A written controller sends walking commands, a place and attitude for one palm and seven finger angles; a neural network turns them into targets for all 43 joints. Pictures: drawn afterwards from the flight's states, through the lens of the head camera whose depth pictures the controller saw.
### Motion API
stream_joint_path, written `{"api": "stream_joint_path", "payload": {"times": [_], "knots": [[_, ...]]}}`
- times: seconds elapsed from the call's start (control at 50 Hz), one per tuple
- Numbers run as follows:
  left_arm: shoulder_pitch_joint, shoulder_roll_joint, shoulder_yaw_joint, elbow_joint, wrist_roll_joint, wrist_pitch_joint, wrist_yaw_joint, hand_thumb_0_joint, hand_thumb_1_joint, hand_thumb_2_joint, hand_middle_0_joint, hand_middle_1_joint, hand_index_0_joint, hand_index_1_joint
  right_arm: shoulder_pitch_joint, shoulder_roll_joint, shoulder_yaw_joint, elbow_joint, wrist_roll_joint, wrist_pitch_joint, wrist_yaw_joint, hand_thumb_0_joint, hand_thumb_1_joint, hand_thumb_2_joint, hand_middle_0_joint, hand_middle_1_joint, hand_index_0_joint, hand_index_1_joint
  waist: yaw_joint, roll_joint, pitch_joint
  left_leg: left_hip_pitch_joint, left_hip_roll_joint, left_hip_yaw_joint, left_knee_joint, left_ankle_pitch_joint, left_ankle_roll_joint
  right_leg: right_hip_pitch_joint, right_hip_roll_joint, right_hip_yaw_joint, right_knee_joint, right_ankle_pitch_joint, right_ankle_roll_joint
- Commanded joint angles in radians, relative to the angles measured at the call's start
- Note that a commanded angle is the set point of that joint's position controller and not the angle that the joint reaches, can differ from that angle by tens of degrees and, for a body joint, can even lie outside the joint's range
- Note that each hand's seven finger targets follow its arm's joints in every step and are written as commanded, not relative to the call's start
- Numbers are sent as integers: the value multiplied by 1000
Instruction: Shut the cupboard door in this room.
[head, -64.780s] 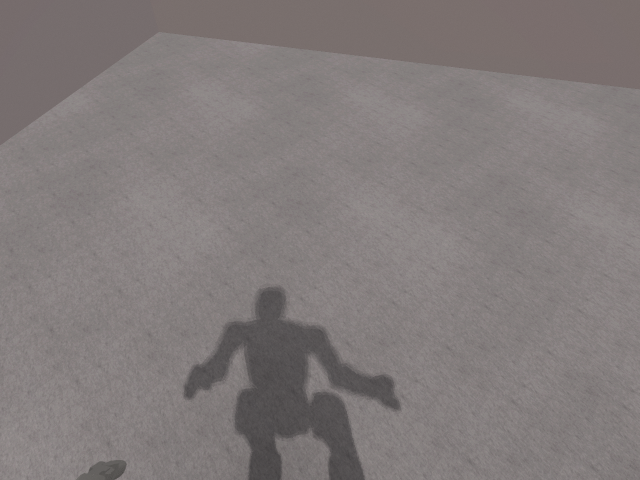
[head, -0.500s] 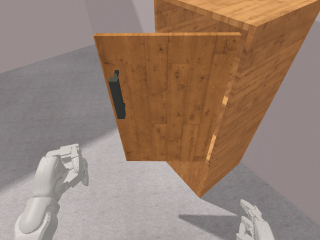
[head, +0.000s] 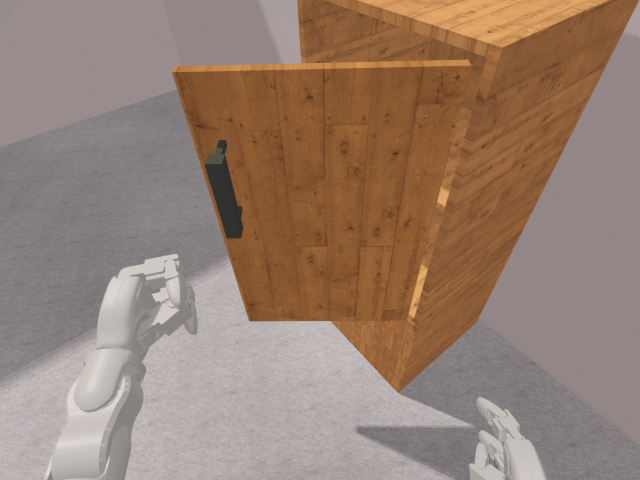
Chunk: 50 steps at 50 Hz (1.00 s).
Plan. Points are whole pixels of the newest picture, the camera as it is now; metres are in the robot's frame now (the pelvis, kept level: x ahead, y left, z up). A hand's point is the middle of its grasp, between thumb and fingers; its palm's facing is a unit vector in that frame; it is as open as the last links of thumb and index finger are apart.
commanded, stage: bring the fist close to the handle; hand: left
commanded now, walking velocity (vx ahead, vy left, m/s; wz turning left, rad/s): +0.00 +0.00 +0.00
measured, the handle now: (228, 190) +0.49 +0.18 +0.10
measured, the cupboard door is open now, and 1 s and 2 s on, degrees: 51 51 37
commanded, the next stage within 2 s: push the door shut along its arc in 1.08 s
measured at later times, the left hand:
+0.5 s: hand (225, 249) +0.37 +0.15 +0.11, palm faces +0.07 -1.00 -0.01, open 3.1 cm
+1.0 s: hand (239, 231) +0.40 +0.14 +0.11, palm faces +0.09 -1.00 +0.00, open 3.1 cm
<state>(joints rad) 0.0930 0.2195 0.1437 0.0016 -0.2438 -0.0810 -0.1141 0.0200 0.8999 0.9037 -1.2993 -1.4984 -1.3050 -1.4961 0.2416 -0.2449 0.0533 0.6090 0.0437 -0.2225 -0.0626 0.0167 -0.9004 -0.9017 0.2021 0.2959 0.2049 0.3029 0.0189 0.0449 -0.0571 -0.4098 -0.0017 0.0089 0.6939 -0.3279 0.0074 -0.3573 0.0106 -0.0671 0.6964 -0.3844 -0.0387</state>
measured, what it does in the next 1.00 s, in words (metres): stands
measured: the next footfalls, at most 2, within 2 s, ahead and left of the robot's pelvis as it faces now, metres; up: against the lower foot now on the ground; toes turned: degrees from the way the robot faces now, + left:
none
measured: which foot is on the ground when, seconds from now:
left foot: down 0.00-1.00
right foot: down 0.00-1.00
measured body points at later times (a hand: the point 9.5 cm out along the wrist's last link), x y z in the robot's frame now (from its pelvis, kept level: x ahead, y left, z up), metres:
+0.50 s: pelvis +0.00 +0.01 +0.00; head +0.02 +0.00 +0.45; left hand +0.36 +0.21 +0.11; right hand +0.14 -0.23 -0.10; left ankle +0.02 +0.12 -0.72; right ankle -0.01 -0.09 -0.72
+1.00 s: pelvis +0.00 +0.01 +0.00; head +0.02 +0.00 +0.45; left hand +0.39 +0.20 +0.11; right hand +0.09 -0.25 -0.11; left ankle +0.02 +0.12 -0.72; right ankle -0.01 -0.09 -0.72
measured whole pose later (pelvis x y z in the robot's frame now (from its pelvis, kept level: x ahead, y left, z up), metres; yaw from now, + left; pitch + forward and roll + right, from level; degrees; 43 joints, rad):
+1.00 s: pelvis +0.00 +0.01 +0.00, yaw -2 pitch +6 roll +0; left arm -0.45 0.18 0.17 0.61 -0.15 -0.20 0.04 0.02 0.90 0.90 -1.30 -1.50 -1.30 -1.50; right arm 0.31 -0.25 0.01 0.66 0.03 -0.05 -0.02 0.01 -0.90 -0.90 0.20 0.30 0.20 0.30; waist -0.04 0.03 -0.06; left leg -0.47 0.01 0.05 0.69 -0.32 0.02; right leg -0.43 0.02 -0.03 0.69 -0.36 -0.03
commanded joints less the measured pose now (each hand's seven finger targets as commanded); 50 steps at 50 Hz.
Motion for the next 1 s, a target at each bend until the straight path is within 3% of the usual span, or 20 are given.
{"api": "stream_joint_path", "payload": {"times": [0.0,0.04,0.16,0.2,0.26,0.3,0.42,0.46,0.5,0.54,0.56,0.6,0.66,0.7,0.74,0.76,0.84,0.88,0.92,0.98], "knots": [[-240,140,77,-180,-1,-61,19,0,900,900,-1300,-1500,-1300,-1500,-91,-111,-49,-153,-3,-48,0,0,-900,-900,200,300,200,300,7,-64,-178,106,-11,-14,-72,210,26,48,-19,60,-119,321,36],[-286,128,69,-143,3,-59,25,0,900,900,-1300,-1500,-1300,-1500,-93,-109,-48,-148,-2,-36,2,0,-900,-900,200,300,200,300,-3,-79,-149,98,-11,-11,-79,192,25,31,-18,59,-127,303,38],[-431,108,41,-88,25,-69,47,0,900,900,-1300,-1500,-1300,-1500,-91,-110,-54,-139,-1,-12,3,0,-900,-900,200,300,200,300,-10,-28,-179,125,-9,-7,-80,200,23,22,-12,56,-119,299,30],[-483,124,43,-73,32,-79,57,0,900,900,-1300,-1500,-1300,-1500,-82,-116,-56,-130,-2,-7,2,0,-900,-900,200,300,200,300,-18,-52,-193,133,-5,-13,-77,208,24,22,-9,51,-117,299,28],[-548,78,1,-36,44,-82,71,0,900,900,-1300,-1500,-1300,-1500,-75,-112,-59,-123,-3,-2,6,0,-900,-900,200,300,200,300,-24,-22,-214,157,-4,-17,-78,222,20,7,-6,40,-105,311,24],[-551,124,47,40,48,-75,87,0,900,900,-1300,-1500,-1300,-1500,-65,-123,-60,-112,-6,11,5,0,-900,-900,200,300,200,300,-21,-79,-206,132,-2,-19,-78,209,22,10,-5,44,-112,297,26],[-688,92,22,115,67,-83,115,0,900,900,-1300,-1500,-1300,-1500,-63,-117,-64,-111,-6,45,11,0,-900,-900,200,300,200,300,-25,-34,-251,151,-1,-10,-75,247,20,14,-7,46,-101,339,22],[-765,84,14,152,70,-93,125,0,900,900,-1300,-1500,-1300,-1500,-50,-118,-65,-98,-7,51,14,0,-900,-900,200,300,200,300,-39,-35,-254,156,2,-13,-71,250,17,-1,-4,41,-96,342,22],[-768,129,54,200,77,-105,137,0,900,900,-1300,-1500,-1300,-1500,-36,-127,-70,-90,-11,62,14,0,-900,-900,200,300,200,300,-34,-81,-261,144,5,-14,-71,249,19,9,-1,43,-99,339,24],[-811,83,18,207,80,-117,139,0,900,900,-1300,-1500,-1300,-1500,-37,-119,-71,-93,-8,65,21,0,-900,-900,200,300,200,300,-34,-28,-275,156,4,-9,-69,272,15,4,-2,42,-88,364,19],[-830,62,2,236,81,-118,140,0,900,900,-1300,-1500,-1300,-1500,-32,-119,-72,-88,-8,69,23,0,-900,-900,200,300,200,300,-44,-31,-269,157,4,-12,-66,271,15,-10,-1,38,-87,360,19],[-857,114,47,308,87,-122,150,0,900,900,-1300,-1500,-1300,-1500,-12,-130,-76,-75,-12,79,22,0,-900,-900,200,300,200,300,-44,-85,-258,134,7,-14,-64,245,17,-16,2,41,-95,333,23],[-980,94,24,373,95,-134,157,0,900,900,-1300,-1500,-1300,-1500,-5,-128,-76,-65,-11,90,24,0,-900,-900,200,300,200,300,-69,-55,-244,124,4,-12,-65,208,17,-51,1,45,-99,301,23],[-941,144,82,404,99,-151,166,0,900,900,-1300,-1500,-1300,-1500,10,-134,-81,-68,-18,96,25,0,-900,-900,200,300,200,300,-39,-85,-292,119,2,-12,-65,224,19,-8,3,48,-93,315,21],[-951,103,48,371,100,-172,159,0,900,900,-1300,-1500,-1300,-1500,6,-125,-82,-80,-17,99,32,0,-900,-900,200,300,200,300,-39,-30,-334,139,-1,1,-58,270,19,10,1,50,-78,375,18],[-926,127,77,383,98,-180,159,0,900,900,-1300,-1500,-1300,-1500,12,-125,-86,-76,-16,101,35,0,-900,-900,200,300,200,300,-32,-39,-337,138,1,1,-53,284,18,14,3,49,-75,390,17],[-878,128,80,383,95,-193,149,0,900,900,-1300,-1500,-1300,-1500,20,-130,-90,-86,-14,109,41,0,-900,-900,200,300,200,300,-31,-71,-309,118,4,6,-62,277,21,18,7,47,-81,392,20],[-900,90,41,388,93,-186,145,0,900,900,-1300,-1500,-1300,-1500,15,-129,-87,-89,-11,114,41,0,-900,-900,200,300,200,300,-47,-77,-264,103,2,9,-70,229,23,-7,8,48,-98,347,24],[-948,115,51,397,95,-187,150,0,900,900,-1300,-1500,-1300,-1500,14,-133,-88,-83,-10,117,34,0,-900,-900,200,300,200,300,-62,-94,-241,96,2,8,-74,180,29,-25,6,56,-117,295,29],[-990,138,66,380,96,-202,154,0,900,900,-1300,-1500,-1300,-1500,11,-130,-87,-76,-13,117,29,0,-900,-900,200,300,200,300,-59,-45,-276,114,0,6,-72,172,27,-23,7,60,-113,278,24]]}}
